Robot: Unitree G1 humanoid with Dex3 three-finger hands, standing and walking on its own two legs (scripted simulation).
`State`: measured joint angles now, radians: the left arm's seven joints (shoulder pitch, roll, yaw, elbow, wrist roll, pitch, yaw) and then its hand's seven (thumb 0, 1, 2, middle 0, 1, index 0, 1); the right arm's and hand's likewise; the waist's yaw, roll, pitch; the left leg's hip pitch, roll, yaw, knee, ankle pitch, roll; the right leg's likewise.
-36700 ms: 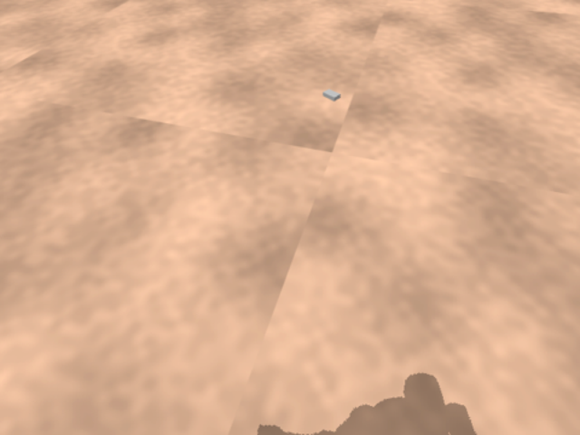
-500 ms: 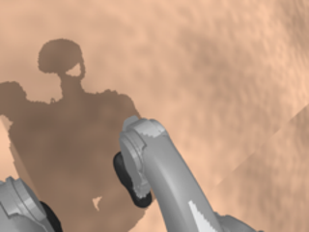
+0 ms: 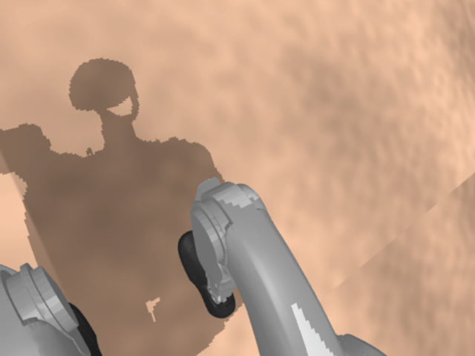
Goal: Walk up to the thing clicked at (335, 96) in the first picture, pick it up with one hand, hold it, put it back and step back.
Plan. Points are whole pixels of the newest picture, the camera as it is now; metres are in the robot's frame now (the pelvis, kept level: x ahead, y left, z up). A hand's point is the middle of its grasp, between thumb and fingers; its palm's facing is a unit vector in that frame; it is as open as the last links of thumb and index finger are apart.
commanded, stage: settle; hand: left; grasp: from above
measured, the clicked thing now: out of the picture +0.44 +0.33 -0.32
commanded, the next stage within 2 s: lift in 0.58 s
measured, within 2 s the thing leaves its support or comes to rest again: neither
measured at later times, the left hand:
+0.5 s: hand out of the picture +0.44 +0.33 -0.16, palm faces -0.10 -0.40 -0.91, open 4.7 cm
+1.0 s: hand out of the picture +0.43 +0.34 -0.11, palm faces -0.09 -0.41 -0.91, open 4.8 cm
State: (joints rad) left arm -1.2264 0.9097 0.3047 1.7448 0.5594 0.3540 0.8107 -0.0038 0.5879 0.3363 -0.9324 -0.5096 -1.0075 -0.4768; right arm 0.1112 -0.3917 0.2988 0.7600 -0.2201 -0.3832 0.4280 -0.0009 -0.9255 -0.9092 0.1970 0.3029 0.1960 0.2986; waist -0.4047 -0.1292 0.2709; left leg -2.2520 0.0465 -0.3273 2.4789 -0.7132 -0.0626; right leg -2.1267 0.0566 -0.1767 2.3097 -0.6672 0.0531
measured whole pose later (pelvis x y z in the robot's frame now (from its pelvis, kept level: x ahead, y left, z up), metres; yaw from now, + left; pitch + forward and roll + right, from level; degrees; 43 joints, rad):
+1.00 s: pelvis +0.00 -0.01 +0.03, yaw +6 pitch +34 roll -6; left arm -1.18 0.65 0.33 1.61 0.67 0.50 0.63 0.00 0.68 0.19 -0.96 -0.53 -1.06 -0.42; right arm 0.18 -0.33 0.02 0.94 -0.15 -0.30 0.36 0.00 -0.92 -0.91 0.20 0.30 0.20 0.30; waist -0.28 0.05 -0.03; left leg -2.24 0.07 -0.16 2.31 -0.68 -0.04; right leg -2.17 0.03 -0.06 2.25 -0.67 0.04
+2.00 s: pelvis +0.03 -0.01 +0.19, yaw +10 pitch +35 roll -3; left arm -1.01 0.50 0.22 1.36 0.60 0.64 0.52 0.00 -0.09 0.59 -0.48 -0.72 -0.48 -0.71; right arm 0.18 -0.26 -0.01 0.89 -0.06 -0.20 0.15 0.00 -0.91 -0.90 0.20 0.30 0.20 0.30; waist -0.18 0.05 -0.18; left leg -1.77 0.08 -0.08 1.79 -0.63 -0.04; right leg -1.73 0.01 -0.03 1.76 -0.63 0.01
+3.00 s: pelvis +0.03 +0.00 +0.21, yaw +9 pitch +35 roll -4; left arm -1.06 0.57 0.25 1.41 0.62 0.62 0.51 0.00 -0.44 0.89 -0.18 -1.00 -0.18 -1.00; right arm 0.18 -0.25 0.00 0.87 -0.06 -0.20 0.14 0.00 -0.91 -0.90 0.20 0.30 0.20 0.30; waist -0.18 0.04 -0.17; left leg -1.70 0.09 -0.08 1.72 -0.63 -0.04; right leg -1.66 0.02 -0.04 1.67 -0.62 0.02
